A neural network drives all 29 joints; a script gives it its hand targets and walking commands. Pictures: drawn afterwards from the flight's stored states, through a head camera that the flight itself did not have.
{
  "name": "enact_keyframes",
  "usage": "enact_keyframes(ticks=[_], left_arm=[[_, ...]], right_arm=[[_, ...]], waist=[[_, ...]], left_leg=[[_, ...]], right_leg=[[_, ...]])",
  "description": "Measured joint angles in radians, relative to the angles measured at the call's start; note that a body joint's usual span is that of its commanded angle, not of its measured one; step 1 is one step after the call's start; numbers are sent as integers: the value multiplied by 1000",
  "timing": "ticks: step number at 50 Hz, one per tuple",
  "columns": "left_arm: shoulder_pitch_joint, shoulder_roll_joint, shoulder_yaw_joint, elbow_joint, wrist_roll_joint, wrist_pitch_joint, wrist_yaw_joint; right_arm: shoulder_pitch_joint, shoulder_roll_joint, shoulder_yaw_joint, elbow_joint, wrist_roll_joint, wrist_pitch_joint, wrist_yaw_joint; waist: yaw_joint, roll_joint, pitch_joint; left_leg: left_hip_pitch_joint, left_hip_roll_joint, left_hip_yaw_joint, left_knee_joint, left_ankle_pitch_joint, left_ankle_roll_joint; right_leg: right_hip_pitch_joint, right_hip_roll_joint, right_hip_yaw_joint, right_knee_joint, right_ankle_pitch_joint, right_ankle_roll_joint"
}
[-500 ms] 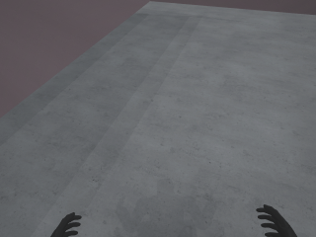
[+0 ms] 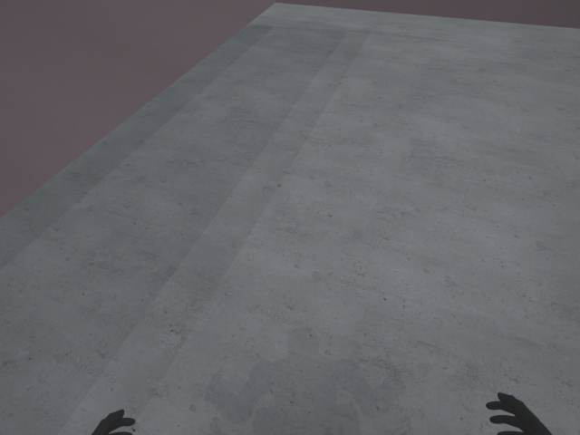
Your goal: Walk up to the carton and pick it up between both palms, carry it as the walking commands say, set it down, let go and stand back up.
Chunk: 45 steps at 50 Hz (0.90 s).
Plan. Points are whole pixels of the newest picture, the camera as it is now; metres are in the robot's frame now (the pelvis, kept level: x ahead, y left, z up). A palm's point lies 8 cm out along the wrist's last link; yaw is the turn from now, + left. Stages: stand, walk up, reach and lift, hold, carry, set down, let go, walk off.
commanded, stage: stand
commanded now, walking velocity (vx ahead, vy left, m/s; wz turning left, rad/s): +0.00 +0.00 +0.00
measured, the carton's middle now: out of the picture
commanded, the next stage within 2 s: walk up in 0.92 s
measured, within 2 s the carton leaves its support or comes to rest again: neither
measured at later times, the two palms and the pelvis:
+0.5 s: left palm out of the picture +0.12 +0.31 -0.08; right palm out of the picture +0.12 -0.31 -0.08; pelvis +0.00 +0.00 +0.02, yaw +0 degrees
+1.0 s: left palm out of the picture +0.10 +0.31 -0.08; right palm out of the picture +0.10 -0.31 -0.08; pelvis +0.00 +0.00 +0.02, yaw +0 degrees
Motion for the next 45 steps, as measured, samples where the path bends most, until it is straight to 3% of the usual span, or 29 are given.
enact_keyframes(ticks=[26, 45], left_arm=[[-52, 7, -23, 185, -8, 10, -2], [-57, 9, -22, 251, -9, 17, 2]], right_arm=[[-50, -7, 17, 182, 9, 12, 3], [-53, -9, 14, 250, 9, 19, 1]], waist=[[0, 1, 8], [0, 2, 10]], left_leg=[[134, 1, 1, -235, 124, -5], [166, 2, 2, -300, 159, -7]], right_leg=[[133, 1, -1, -234, 124, 2], [164, 1, 0, -298, 158, 3]])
